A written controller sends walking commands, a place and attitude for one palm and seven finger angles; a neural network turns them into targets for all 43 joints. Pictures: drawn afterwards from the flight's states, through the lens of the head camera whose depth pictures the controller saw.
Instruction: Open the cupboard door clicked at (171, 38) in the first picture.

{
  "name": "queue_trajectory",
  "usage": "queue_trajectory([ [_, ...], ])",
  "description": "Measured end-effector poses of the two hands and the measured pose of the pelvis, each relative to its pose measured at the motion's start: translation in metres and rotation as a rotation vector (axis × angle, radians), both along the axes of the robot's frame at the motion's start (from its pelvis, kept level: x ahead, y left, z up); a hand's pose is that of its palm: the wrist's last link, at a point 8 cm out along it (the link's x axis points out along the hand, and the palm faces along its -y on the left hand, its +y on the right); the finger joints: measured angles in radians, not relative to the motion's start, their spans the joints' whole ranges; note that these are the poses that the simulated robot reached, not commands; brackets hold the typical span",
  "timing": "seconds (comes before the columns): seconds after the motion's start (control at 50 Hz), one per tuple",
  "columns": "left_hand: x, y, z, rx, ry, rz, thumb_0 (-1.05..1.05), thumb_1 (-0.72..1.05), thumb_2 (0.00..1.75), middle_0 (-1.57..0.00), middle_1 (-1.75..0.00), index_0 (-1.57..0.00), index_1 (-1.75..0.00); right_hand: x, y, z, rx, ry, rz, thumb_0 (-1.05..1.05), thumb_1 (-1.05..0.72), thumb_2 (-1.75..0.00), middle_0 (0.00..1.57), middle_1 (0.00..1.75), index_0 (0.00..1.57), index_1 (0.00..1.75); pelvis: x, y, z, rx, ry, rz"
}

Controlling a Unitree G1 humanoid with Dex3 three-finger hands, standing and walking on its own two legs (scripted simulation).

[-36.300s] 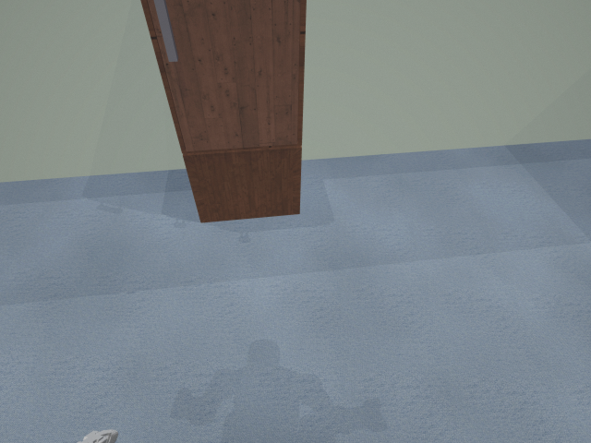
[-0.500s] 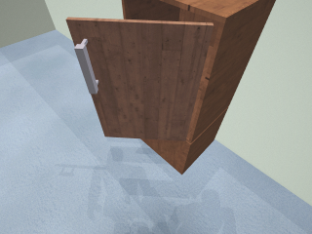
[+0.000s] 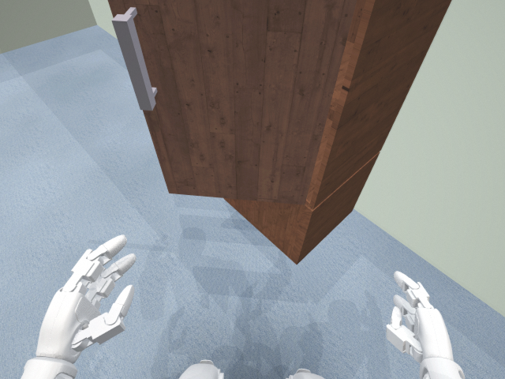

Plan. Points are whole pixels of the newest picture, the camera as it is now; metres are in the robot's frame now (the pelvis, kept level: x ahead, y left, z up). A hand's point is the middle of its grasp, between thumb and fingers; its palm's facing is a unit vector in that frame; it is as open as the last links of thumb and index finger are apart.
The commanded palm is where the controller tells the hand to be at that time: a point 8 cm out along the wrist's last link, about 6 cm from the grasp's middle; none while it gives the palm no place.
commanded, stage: raise the hand with hooked fingers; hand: left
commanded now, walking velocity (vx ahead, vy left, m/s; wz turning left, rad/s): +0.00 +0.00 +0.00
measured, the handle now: (140, 61) +0.63 +0.27 +0.17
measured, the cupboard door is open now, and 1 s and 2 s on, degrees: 41 41 41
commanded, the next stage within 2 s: move the hooked fingers beside the handle in 1.74 s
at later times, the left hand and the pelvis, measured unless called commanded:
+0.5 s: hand (74, 270) +0.24 +0.26 +0.09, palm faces +0.01 -1.00 -0.05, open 11.3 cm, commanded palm +0.21 +0.31 +0.10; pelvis +0.00 +0.02 +0.02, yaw +0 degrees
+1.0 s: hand (29, 216) +0.27 +0.30 +0.16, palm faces +0.04 -1.00 -0.04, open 13.8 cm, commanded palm +0.25 +0.34 +0.16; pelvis +0.01 +0.03 +0.04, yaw +1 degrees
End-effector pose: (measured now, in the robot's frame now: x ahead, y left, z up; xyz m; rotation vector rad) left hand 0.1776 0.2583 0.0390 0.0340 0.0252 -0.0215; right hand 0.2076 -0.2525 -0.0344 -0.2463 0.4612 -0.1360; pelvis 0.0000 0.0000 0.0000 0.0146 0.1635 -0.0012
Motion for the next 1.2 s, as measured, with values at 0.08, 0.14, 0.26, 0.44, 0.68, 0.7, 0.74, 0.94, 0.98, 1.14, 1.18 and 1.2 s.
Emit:
queue_trajectory([
  [0.08,-0.021,0.016,-0.011,-0.037,0.047,0.086,0.01,0.58,0.76,-0.23,-0.50,-0.22,-0.50,0.010,0.005,-0.001,-0.027,-0.023,0.025,0.01,-0.90,-0.90,0.20,0.30,0.20,0.30,-0.002,0.000,-0.009,-0.021,0.000,0.017],
  [0.14,-0.021,0.022,0.000,-0.016,0.011,0.105,0.01,0.51,0.73,-0.23,-0.54,-0.23,-0.54,0.005,0.015,-0.008,-0.035,0.013,0.047,0.01,-0.90,-0.90,0.20,0.30,0.20,0.30,-0.003,0.001,-0.009,-0.039,-0.009,0.030],
  [0.26,0.011,0.023,0.025,0.015,-0.021,0.004,0.01,0.37,0.67,-0.24,-0.63,-0.23,-0.63,-0.027,0.036,-0.025,0.014,0.124,0.038,0.01,-0.90,-0.90,0.21,0.30,0.20,0.30,-0.006,0.005,-0.001,-0.055,-0.021,0.038],
  [0.44,0.035,0.046,0.050,0.015,0.024,0.025,0.01,0.17,0.58,-0.26,-0.77,-0.25,-0.77,-0.072,0.042,-0.023,0.051,0.208,-0.038,0.01,-0.90,-0.90,0.21,0.30,0.21,0.30,0.000,0.018,0.018,-0.045,-0.035,0.011],
  [0.68,0.048,0.068,0.071,0.010,-0.021,0.034,0.00,-0.11,0.46,-0.28,-0.95,-0.27,-0.95,-0.055,0.035,0.004,-0.027,0.152,-0.036,0.01,-0.90,-0.90,0.21,0.30,0.20,0.30,0.006,0.032,0.029,-0.049,-0.078,0.015],
  [0.7,0.050,0.070,0.074,0.009,-0.027,0.037,0.00,-0.14,0.45,-0.28,-0.96,-0.27,-0.96,-0.051,0.036,0.007,-0.027,0.139,-0.032,0.01,-0.90,-0.90,0.21,0.30,0.20,0.30,0.006,0.032,0.030,-0.049,-0.083,0.016],
  [0.74,0.053,0.073,0.081,0.010,-0.037,0.039,0.00,-0.18,0.43,-0.28,-0.99,-0.27,-0.99,-0.043,0.041,0.012,-0.026,0.116,-0.021,0.01,-0.90,-0.90,0.21,0.30,0.20,0.30,0.007,0.034,0.032,-0.050,-0.094,0.018],
  [0.94,0.068,0.090,0.111,0.010,-0.048,0.055,0.00,-0.41,0.34,-0.30,-1.13,-0.29,-1.13,-0.018,0.066,0.026,0.018,0.062,0.040,0.01,-0.90,-0.90,0.21,0.30,0.20,0.30,0.011,0.035,0.042,-0.047,-0.131,0.022],
  [0.98,0.071,0.093,0.117,0.009,-0.049,0.060,-0.01,-0.43,0.33,-0.30,-1.15,-0.29,-1.15,-0.017,0.068,0.026,0.024,0.067,0.046,0.01,-0.90,-0.90,0.21,0.30,0.21,0.30,0.012,0.035,0.044,-0.046,-0.137,0.023],
  [1.14,0.084,0.100,0.140,0.020,-0.066,0.061,-0.01,-0.49,0.31,-0.30,-1.19,-0.30,-1.19,-0.024,0.063,0.022,0.028,0.110,0.038,0.01,-0.90,-0.90,0.21,0.30,0.21,0.30,0.013,0.030,0.050,-0.041,-0.156,0.024],
  [1.18,0.088,0.102,0.146,0.018,-0.068,0.062,-0.01,-0.49,0.30,-0.31,-1.19,-0.30,-1.19,-0.028,0.059,0.021,0.026,0.122,0.028,0.01,-0.90,-0.90,0.21,0.30,0.21,0.30,0.013,0.029,0.051,-0.039,-0.158,0.023],
  [1.2,0.090,0.102,0.148,0.018,-0.068,0.064,-0.01,-0.49,0.30,-0.31,-1.19,-0.30,-1.19,-0.029,0.056,0.021,0.025,0.127,0.022,0.01,-0.90,-0.90,0.21,0.30,0.21,0.30,0.013,0.028,0.051,-0.038,-0.159,0.023],
])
